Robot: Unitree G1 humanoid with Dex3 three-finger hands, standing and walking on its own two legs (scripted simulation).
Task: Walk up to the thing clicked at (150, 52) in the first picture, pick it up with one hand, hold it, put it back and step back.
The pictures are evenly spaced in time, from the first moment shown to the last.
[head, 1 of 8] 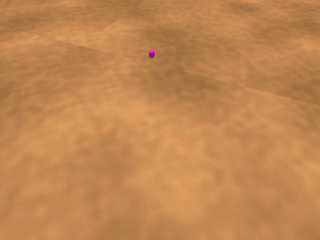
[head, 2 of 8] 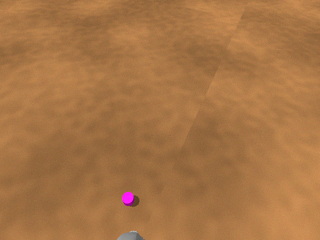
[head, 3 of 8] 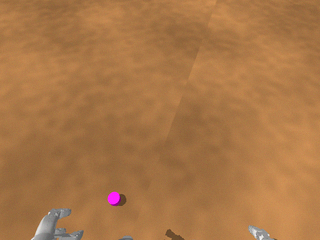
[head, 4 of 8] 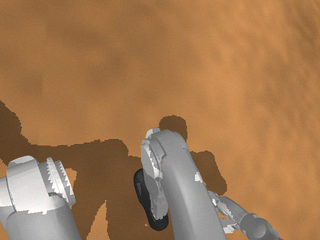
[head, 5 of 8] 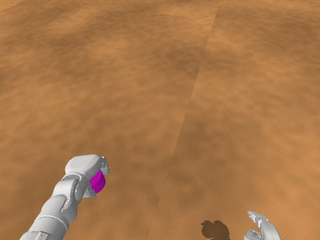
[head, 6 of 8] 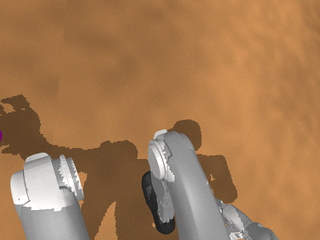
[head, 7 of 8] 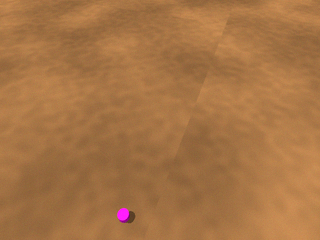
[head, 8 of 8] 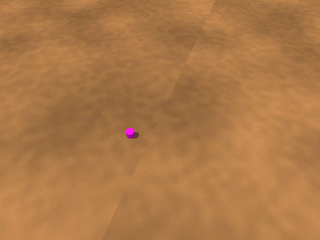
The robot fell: no
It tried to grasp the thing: yes
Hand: left
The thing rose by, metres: 0.69
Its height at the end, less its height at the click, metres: +0.00
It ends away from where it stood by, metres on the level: 0.01
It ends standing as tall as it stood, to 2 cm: yes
